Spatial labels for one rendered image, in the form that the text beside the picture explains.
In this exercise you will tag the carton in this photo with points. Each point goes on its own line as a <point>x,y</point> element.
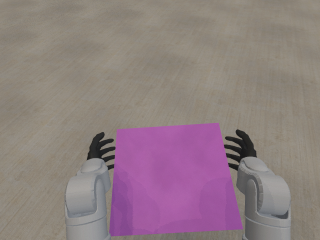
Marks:
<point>172,179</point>

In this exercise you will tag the robot left hand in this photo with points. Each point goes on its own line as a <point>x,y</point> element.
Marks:
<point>95,152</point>

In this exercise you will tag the robot left forearm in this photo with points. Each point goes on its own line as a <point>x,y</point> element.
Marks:
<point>85,202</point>

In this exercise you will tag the robot right hand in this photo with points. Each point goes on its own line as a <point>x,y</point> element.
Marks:
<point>246,150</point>

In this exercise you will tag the robot right forearm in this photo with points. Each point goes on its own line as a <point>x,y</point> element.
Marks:
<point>267,201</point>

